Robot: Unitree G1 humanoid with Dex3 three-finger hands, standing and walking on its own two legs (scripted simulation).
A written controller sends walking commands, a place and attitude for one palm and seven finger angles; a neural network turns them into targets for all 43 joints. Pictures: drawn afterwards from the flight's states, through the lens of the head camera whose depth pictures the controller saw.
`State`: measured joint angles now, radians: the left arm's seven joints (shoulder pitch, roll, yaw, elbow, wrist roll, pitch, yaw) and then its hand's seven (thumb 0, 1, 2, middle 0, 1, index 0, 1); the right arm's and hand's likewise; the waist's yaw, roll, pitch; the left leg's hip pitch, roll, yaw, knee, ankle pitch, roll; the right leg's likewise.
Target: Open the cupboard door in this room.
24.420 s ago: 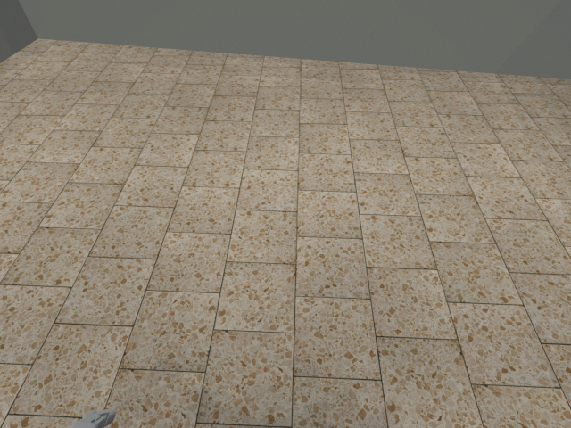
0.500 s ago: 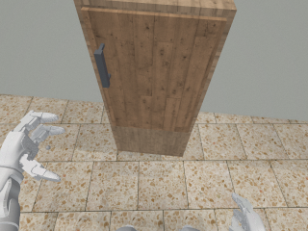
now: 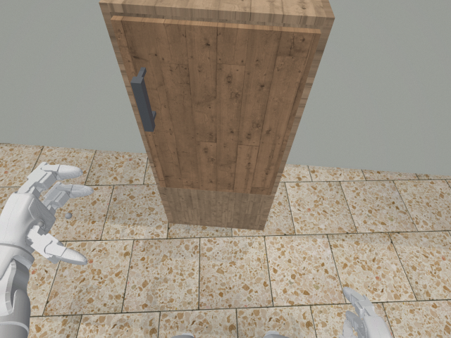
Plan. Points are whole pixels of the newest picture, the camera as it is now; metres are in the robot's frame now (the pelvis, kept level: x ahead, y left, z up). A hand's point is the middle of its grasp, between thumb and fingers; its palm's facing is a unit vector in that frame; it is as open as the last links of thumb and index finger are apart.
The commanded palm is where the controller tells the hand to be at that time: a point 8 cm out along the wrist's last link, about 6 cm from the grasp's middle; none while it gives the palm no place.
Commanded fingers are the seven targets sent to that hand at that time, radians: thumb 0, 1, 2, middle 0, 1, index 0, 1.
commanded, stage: raise the hand with hooked fingers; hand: left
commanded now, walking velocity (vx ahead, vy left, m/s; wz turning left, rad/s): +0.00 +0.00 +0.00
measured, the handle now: (146, 100) +0.60 +0.22 +0.05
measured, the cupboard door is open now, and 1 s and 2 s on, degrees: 0 0 0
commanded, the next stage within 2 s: move the hooked fingers beside the handle in 0.02 s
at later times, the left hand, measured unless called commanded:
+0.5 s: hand (85, 184) +0.35 +0.27 +0.06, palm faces -0.03 -1.00 -0.02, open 14.0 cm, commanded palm +0.33 +0.32 +0.06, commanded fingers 0.00 -0.50 0.30 -0.30 -1.20 -0.30 -1.20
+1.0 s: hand (101, 151) +0.43 +0.27 +0.06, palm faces -0.03 -1.00 -0.01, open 14.0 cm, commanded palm +0.41 +0.32 +0.06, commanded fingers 0.00 -0.50 0.30 -0.30 -1.20 -0.30 -1.20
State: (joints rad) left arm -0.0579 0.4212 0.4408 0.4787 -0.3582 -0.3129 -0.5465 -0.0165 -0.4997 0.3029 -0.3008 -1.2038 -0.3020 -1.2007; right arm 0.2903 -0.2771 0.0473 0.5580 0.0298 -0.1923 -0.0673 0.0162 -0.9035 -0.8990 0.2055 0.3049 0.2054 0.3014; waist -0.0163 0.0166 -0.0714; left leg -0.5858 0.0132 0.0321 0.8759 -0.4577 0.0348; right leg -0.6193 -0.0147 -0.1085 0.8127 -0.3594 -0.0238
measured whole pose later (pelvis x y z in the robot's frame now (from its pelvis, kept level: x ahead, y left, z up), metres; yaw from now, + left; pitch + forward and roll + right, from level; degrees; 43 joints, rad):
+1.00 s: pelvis +0.00 +0.01 -0.01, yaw -2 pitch +17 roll -2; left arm -0.63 0.59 0.50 1.04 -0.21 -0.38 -0.53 -0.02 -0.50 0.30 -0.30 -1.20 -0.30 -1.20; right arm 0.36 -0.29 0.04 0.60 0.01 -0.03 -0.06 0.01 -0.90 -0.90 0.21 0.30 0.21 0.30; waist -0.11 0.00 -0.08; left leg -0.76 0.03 0.05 0.94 -0.48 0.04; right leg -0.79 0.00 -0.09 0.86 -0.36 -0.02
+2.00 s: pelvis +0.02 +0.02 -0.03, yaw -4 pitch +27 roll -6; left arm -0.98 0.87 0.61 1.25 -0.06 -0.30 -0.51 -0.02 -0.50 0.30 -0.30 -1.20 -0.30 -1.20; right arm 0.46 -0.28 0.08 0.56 -0.03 0.13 -0.02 0.01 -0.90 -0.90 0.21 0.30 0.21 0.30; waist -0.25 0.02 -0.07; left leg -0.99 0.06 0.03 1.04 -0.52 0.06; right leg -1.00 0.03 -0.10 0.89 -0.36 0.00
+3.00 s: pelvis +0.01 +0.02 -0.03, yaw -4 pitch +24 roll -5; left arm -0.95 0.76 0.52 1.22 -0.09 -0.34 -0.46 -0.02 -0.50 0.30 -0.30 -1.20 -0.30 -1.20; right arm 0.43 -0.28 0.07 0.57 -0.02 0.13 -0.01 0.01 -0.91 -0.90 0.21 0.30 0.21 0.30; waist -0.22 0.02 -0.08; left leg -0.95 0.05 0.02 1.04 -0.52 0.05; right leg -0.96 0.03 -0.10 0.89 -0.36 -0.01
